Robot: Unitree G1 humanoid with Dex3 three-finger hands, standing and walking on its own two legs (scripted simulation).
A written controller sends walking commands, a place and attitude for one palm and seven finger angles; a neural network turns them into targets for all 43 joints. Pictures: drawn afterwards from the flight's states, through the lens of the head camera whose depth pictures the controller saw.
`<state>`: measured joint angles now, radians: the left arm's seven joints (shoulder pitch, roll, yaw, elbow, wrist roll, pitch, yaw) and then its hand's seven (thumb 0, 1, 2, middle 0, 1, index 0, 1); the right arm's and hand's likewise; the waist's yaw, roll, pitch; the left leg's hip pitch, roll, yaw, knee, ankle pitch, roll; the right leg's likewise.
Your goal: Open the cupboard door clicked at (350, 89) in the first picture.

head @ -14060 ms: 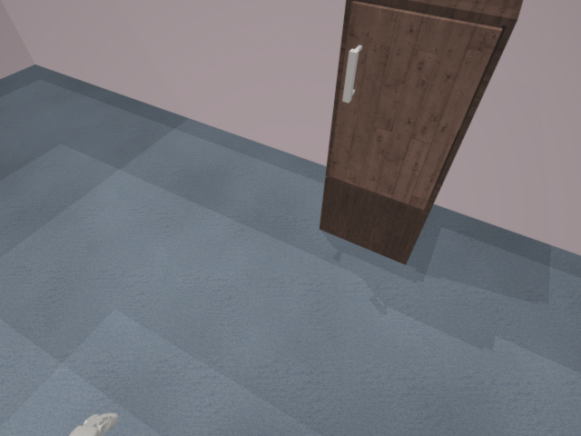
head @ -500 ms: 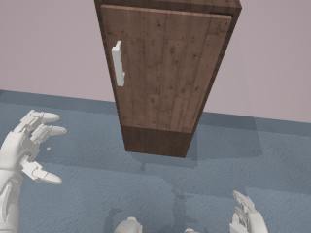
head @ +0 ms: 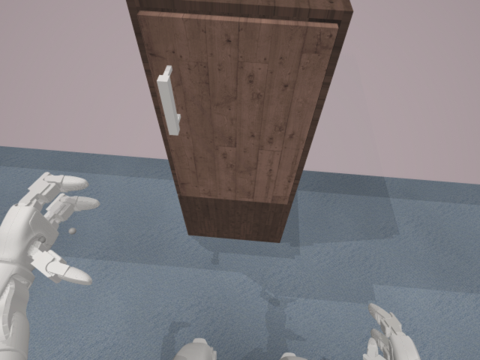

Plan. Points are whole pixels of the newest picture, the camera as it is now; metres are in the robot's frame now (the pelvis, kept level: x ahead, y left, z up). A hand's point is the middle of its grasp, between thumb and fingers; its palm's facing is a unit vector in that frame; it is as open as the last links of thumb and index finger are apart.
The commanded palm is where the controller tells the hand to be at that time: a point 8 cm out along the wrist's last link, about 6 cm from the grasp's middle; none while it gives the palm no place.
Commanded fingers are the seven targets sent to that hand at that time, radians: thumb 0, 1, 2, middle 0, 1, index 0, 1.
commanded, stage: raise the hand with hooked fingers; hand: left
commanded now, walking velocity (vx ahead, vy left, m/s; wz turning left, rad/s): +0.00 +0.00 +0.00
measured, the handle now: (171, 101) +0.62 +0.19 +0.05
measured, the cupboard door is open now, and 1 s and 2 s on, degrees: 0 0 0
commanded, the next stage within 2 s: move the hooked fingers beside the handle in 0.08 s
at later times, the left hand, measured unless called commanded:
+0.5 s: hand (97, 197) +0.35 +0.25 +0.07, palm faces -0.06 -1.00 -0.03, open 13.9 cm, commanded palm +0.32 +0.31 +0.07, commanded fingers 0.00 -0.50 0.30 -0.30 -1.20 -0.30 -1.20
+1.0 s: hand (115, 158) +0.43 +0.25 +0.07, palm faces -0.02 -1.00 -0.02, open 13.9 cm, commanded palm +0.41 +0.30 +0.07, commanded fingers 0.00 -0.50 0.30 -0.30 -1.20 -0.30 -1.20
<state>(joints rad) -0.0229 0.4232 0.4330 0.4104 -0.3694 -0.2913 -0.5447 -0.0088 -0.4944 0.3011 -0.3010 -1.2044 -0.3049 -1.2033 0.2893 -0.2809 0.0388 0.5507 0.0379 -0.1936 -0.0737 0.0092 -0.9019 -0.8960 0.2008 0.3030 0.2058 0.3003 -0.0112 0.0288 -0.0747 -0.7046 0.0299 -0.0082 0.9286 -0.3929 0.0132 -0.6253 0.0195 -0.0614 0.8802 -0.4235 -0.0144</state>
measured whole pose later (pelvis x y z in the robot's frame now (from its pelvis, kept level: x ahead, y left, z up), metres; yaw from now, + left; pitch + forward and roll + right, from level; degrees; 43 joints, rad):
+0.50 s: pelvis +0.00 +0.00 +0.00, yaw +0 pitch +12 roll -2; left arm -0.28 0.44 0.39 0.58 -0.31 -0.28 -0.52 -0.01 -0.50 0.30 -0.30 -1.20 -0.30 -1.20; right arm 0.27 -0.28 0.05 0.58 0.03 -0.19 -0.08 0.01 -0.90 -0.90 0.20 0.30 0.21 0.30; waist -0.03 0.02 -0.07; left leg -0.75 0.02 -0.01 0.94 -0.39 0.02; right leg -0.67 0.01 -0.06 0.90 -0.43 -0.01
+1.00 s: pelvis +0.00 +0.00 -0.01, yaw -1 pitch +15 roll -2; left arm -0.59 0.53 0.45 0.93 -0.22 -0.34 -0.47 -0.01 -0.50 0.30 -0.30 -1.20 -0.31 -1.20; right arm 0.33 -0.28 0.04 0.61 0.02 -0.08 -0.06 0.01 -0.90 -0.90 0.20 0.30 0.21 0.30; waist -0.09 0.01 -0.08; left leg -0.84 0.04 0.00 0.98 -0.41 0.02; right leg -0.76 0.02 -0.05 0.93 -0.44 -0.01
